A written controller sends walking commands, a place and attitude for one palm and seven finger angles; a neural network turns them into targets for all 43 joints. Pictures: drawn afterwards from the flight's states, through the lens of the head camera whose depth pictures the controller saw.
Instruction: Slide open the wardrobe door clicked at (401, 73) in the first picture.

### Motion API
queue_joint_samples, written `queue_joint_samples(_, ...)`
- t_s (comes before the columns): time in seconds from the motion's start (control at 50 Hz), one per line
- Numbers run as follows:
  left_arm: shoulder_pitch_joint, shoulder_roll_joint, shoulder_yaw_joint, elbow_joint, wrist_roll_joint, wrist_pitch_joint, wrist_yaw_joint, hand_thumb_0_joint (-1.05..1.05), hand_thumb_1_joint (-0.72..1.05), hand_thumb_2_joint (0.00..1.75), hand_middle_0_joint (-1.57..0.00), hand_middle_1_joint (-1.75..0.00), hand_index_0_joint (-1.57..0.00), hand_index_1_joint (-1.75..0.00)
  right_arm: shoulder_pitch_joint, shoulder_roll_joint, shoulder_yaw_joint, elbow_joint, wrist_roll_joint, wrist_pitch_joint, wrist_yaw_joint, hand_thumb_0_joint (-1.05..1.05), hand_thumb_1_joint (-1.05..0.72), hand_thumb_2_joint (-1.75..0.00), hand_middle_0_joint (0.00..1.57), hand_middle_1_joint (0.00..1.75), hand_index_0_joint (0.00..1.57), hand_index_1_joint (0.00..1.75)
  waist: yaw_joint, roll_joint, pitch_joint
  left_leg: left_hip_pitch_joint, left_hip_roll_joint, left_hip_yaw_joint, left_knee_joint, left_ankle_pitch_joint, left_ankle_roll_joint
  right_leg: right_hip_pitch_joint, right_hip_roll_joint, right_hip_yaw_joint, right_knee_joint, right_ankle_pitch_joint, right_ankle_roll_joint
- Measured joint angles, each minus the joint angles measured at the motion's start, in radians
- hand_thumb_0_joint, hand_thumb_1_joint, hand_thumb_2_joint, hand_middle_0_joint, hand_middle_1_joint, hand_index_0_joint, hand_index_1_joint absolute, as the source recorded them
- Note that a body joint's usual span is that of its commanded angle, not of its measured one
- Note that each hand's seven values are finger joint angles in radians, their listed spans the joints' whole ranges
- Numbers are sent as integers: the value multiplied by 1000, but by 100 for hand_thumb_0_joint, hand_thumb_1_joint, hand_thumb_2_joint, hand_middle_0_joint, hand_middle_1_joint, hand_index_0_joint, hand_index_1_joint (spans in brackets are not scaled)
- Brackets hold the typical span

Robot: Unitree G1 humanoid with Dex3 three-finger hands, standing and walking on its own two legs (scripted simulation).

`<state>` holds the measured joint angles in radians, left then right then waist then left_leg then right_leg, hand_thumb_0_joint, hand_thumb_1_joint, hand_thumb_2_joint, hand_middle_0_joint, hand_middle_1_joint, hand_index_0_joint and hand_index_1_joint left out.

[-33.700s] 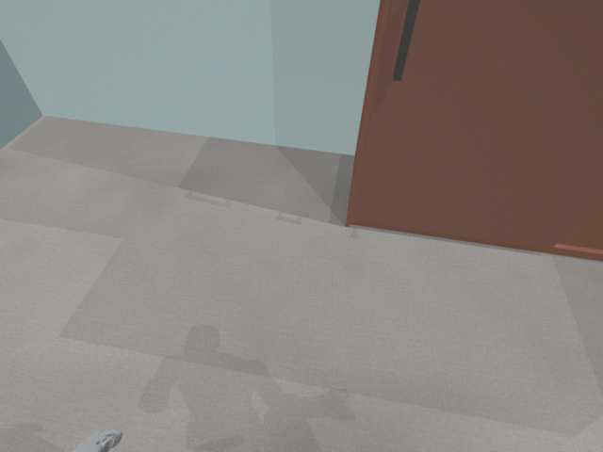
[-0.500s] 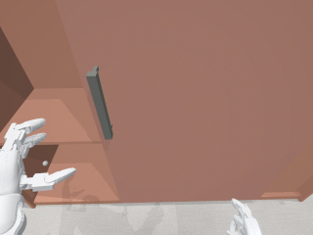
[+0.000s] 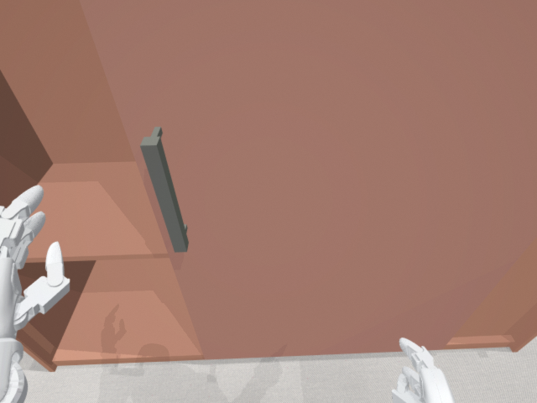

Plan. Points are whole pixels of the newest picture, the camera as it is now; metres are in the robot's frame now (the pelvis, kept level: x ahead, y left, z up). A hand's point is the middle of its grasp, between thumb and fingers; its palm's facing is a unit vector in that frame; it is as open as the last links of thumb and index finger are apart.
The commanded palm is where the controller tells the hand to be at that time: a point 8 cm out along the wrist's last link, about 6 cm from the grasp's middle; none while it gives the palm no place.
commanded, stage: draw the hand back to the body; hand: left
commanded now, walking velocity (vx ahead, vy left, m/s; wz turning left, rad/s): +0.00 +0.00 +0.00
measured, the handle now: (170, 194) +0.42 +0.25 +0.09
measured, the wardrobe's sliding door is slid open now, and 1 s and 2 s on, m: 0.55 0.55 0.55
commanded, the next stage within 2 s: step back with the hand held close in 0.24 s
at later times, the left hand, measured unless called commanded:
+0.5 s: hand (53, 280) +0.18 +0.27 +0.17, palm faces +0.49 -0.77 -0.40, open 7.4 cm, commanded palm +0.12 +0.30 +0.17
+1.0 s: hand out of the picture +0.05 +0.30 +0.16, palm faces +0.52 -0.71 -0.47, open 7.4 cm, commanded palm -0.01 +0.33 +0.17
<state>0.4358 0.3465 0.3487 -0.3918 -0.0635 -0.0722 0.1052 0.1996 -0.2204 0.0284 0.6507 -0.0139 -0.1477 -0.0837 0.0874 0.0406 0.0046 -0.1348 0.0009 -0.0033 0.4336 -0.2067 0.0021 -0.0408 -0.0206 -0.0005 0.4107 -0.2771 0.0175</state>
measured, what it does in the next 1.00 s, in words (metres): shifts its weight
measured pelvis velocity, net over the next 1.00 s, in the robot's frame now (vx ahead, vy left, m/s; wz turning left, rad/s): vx -0.12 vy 0.02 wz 0.11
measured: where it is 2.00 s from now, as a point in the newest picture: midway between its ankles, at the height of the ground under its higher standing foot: outside the picture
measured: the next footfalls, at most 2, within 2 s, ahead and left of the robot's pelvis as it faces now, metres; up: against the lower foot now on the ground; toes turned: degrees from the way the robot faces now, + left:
left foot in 1.10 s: -0.02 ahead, +0.11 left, +0.00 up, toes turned +5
right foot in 1.44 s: -0.32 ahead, -0.08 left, +0.00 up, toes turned +4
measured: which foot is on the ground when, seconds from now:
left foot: down 0.00-1.00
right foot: down 0.00-1.00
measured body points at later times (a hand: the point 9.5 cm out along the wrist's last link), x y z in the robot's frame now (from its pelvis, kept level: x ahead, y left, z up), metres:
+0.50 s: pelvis -0.02 -0.01 +0.00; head -0.03 -0.01 +0.45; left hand +0.14 +0.31 +0.19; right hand +0.18 -0.23 -0.08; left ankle +0.02 +0.12 -0.74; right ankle -0.03 -0.13 -0.74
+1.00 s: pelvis -0.12 +0.02 -0.01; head -0.11 +0.02 +0.44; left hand +0.02 +0.34 +0.18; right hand +0.09 -0.20 -0.09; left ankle +0.02 +0.12 -0.73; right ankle -0.08 -0.11 -0.74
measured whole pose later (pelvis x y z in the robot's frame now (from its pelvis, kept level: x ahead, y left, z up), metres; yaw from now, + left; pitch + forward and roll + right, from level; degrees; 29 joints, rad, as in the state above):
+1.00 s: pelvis -0.12 +0.02 -0.01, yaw +6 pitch -1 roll -3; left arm 0.51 0.39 0.43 -0.47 -0.03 -0.22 0.12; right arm 0.21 -0.22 0.01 0.58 0.00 -0.09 -0.08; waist 0.02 0.05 0.03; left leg -0.47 0.00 -0.03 0.54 -0.18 0.04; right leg -0.26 0.04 0.01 0.52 -0.24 0.01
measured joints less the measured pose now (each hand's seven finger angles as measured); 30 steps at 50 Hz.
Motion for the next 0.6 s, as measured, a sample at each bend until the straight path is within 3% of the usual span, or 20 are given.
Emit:
queue_joint_samples(0.38, 1, -6, -9, 21, -4, -6, -5, 1, 89, 90, -21, -31, -21, -31, 5, 1, -9, 20, -3, 5, -13, 1, -91, -90, 20, 30, 20, 30, -3, 8, 10, 19, 18, -12, -21, 21, -13, 24, 19, -11, -28, 22, -14)
queue_joint_samples(0.5, -21, 32, 53, 13, 12, -61, -2, 1, 89, 90, -21, -30, -21, -31, -24, -9, -9, -16, 2, 68, 1, 1, -91, -90, 20, 30, 20, 30, -40, 5, 5, -80, 26, -34, 25, 25, -11, -44, 30, -31, -34, 47, -9)
queue_joint_samples(0.6, 68, 29, 33, -49, 13, -62, -6, 1, 89, 90, -20, -30, -21, -30, -36, -18, -26, -69, 9, 107, 4, 1, -91, -90, 20, 30, 20, 30, -64, -2, 14, -126, 13, -12, 16, 51, 5, -107, 15, -11, -18, 66, 8)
